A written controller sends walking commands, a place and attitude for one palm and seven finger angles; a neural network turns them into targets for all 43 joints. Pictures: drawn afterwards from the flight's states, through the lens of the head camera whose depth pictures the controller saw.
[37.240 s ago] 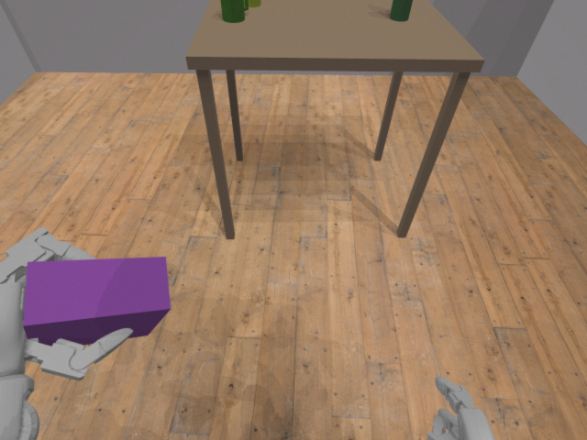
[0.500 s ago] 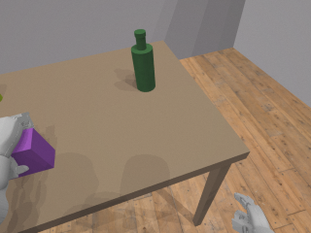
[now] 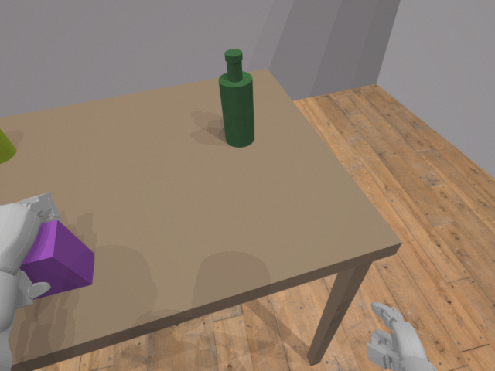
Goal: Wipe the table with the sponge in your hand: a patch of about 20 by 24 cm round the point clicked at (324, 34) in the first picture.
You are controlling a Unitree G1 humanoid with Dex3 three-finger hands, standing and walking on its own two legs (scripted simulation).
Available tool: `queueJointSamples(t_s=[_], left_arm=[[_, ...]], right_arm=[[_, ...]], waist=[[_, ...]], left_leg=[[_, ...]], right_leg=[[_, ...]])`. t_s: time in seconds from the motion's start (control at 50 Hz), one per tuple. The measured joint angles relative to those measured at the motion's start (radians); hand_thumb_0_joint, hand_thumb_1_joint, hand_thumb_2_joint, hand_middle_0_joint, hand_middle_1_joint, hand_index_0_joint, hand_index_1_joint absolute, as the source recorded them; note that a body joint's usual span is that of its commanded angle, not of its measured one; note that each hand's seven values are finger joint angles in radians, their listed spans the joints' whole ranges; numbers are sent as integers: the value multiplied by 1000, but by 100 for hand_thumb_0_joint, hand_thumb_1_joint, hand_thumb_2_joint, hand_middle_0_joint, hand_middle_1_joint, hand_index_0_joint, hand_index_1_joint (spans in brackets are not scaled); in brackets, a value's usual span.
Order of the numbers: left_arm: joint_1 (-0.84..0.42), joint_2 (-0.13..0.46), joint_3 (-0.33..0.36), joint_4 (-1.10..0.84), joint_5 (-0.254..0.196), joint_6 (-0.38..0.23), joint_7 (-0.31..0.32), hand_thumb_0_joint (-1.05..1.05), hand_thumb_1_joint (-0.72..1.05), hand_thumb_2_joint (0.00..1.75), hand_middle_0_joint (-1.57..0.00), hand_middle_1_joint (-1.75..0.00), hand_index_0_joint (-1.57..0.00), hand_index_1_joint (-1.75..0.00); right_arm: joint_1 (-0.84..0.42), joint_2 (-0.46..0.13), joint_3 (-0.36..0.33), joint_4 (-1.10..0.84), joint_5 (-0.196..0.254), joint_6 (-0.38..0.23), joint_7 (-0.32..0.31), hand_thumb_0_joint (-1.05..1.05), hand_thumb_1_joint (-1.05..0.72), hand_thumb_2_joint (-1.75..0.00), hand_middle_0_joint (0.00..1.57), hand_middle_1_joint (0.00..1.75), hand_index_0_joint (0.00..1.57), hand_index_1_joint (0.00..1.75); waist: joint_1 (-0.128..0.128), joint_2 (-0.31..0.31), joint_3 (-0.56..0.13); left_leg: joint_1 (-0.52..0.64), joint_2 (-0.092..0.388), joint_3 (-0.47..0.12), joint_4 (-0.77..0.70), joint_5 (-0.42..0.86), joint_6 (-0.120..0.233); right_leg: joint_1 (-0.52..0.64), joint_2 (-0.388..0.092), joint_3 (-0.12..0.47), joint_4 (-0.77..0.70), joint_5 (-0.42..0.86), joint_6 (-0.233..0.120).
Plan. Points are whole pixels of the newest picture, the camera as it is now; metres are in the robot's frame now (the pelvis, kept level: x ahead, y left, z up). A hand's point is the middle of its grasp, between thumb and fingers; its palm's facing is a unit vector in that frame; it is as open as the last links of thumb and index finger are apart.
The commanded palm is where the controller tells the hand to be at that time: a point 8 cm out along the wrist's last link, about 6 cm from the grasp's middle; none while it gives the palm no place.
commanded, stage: lift the sponge slowly off the table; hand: left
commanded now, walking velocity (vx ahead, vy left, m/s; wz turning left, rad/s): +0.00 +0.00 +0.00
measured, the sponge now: (39, 270) +0.19 +0.35 +0.09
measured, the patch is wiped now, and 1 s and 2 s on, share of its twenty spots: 1.00 1.00 1.00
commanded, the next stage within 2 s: bring the sponge back beside the body in 1.96 s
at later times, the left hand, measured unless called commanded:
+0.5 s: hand (28, 256) +0.19 +0.33 +0.15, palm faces +0.05 -0.02 -1.00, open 9.7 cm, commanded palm +0.15 +0.32 +0.20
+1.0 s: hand (17, 245) +0.19 +0.32 +0.17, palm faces +0.05 +0.01 -1.00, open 9.7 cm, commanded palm +0.15 +0.32 +0.24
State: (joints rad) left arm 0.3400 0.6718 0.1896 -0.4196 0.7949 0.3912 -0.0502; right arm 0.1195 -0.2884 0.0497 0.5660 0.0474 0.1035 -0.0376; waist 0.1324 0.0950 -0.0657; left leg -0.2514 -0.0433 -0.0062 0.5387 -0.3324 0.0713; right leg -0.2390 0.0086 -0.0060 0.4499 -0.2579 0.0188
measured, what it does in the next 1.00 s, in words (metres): stands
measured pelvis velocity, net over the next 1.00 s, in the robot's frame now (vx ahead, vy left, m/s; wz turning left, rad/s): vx -0.02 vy -0.03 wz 0.02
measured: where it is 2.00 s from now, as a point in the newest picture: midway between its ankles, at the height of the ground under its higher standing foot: outside the picture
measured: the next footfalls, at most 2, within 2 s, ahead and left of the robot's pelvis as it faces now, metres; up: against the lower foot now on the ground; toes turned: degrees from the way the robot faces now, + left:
none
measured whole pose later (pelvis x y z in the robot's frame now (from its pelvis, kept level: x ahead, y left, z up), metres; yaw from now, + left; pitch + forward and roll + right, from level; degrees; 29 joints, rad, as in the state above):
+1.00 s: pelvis -0.02 -0.03 +0.01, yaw +1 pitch -2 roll -1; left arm 0.12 0.76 0.16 -0.29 0.76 0.38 -0.17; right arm 0.06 -0.29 0.07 0.61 0.05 0.05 -0.08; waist 0.15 0.10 0.01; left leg -0.16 -0.03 -0.03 0.47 -0.27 0.03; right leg -0.15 0.03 -0.03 0.40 -0.22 -0.02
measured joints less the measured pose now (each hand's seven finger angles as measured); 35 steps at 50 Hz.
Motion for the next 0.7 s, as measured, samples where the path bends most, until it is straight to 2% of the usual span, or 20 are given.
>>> queueJointSamples(t_s=[0.22, 0.7], left_arm=[[-48, 16, -24, 22, 8, 16, -27, 0, -46, 107, -73, -138, -73, -144], [-116, 41, -67, 42, -16, -27, -62, 0, -48, 107, -76, -134, -77, -140]], right_arm=[[-4, 7, 10, 0, -1, -18, -16, 2, -90, -90, 21, 30, 20, 30], [-42, 15, 21, 27, -7, -53, -34, 2, -90, -90, 21, 30, 20, 30]], waist=[[2, -4, 17], [30, 1, 57]], left_leg=[[15, -1, -3, -6, 8, -3], [63, 7, -21, -42, 35, -22]], right_leg=[[14, -1, -3, 0, 4, -5], [62, 7, -19, -28, 22, -23]])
